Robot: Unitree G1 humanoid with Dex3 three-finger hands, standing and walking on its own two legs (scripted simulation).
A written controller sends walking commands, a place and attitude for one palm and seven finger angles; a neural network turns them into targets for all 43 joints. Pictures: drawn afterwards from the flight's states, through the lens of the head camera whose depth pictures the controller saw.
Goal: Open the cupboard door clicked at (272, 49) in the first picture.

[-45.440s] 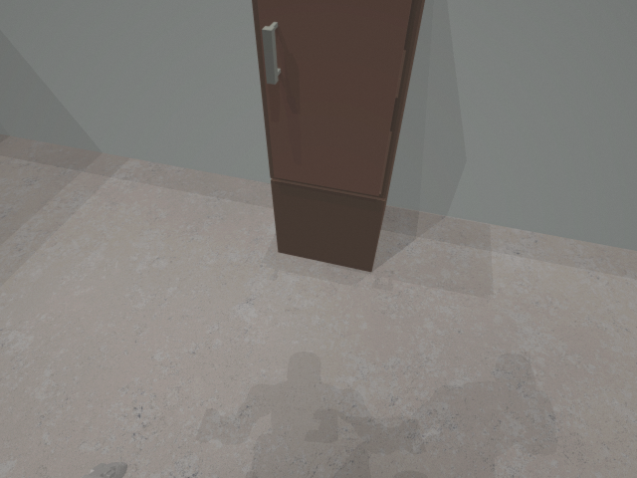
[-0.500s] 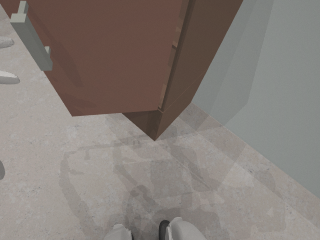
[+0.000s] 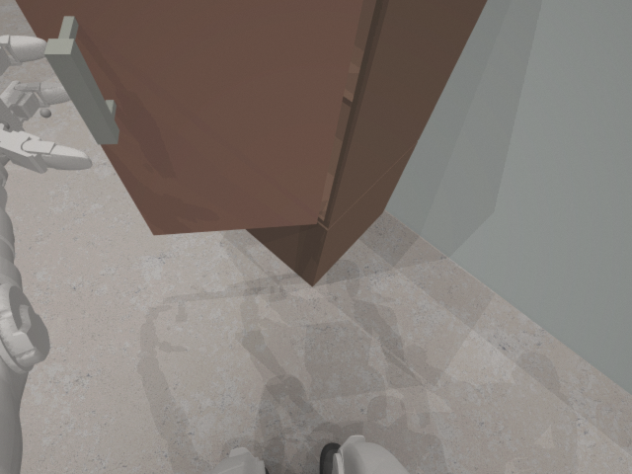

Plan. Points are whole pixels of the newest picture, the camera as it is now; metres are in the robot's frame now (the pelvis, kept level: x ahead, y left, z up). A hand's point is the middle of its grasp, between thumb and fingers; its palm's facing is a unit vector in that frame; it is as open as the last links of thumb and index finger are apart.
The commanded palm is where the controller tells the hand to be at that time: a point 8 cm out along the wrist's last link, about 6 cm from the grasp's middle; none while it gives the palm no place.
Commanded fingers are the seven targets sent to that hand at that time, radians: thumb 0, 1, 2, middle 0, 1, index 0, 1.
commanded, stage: slide the fingers in behind the handle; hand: left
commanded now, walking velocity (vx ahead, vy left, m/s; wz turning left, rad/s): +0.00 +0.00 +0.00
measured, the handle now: (89, 84) +0.56 +0.23 +0.11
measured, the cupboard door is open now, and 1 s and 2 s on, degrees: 49 48 48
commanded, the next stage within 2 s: close the thumb around the handle in 1.10 s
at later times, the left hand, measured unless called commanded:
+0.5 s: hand (83, 110) +0.51 +0.23 +0.12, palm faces +0.05 -1.00 -0.01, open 13.9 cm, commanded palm +0.49 +0.27 +0.11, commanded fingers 0.00 -0.50 0.30 -0.30 -1.20 -0.30 -1.20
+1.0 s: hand (85, 116) +0.50 +0.22 +0.12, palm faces +0.05 -1.00 -0.01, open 13.9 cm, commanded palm +0.48 +0.26 +0.11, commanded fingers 0.00 -0.50 0.30 -0.30 -1.20 -0.30 -1.20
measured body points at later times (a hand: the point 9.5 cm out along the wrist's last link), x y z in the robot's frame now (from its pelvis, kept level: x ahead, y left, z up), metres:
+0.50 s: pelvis +0.00 -0.01 +0.00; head +0.12 +0.01 +0.44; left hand +0.50 +0.28 +0.12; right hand -0.02 -0.28 -0.10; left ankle -0.02 +0.07 -0.70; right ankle +0.01 -0.12 -0.70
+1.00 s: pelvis +0.00 -0.01 +0.00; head +0.10 +0.01 +0.44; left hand +0.49 +0.28 +0.12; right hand -0.01 -0.28 -0.11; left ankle -0.02 +0.07 -0.70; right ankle +0.01 -0.12 -0.70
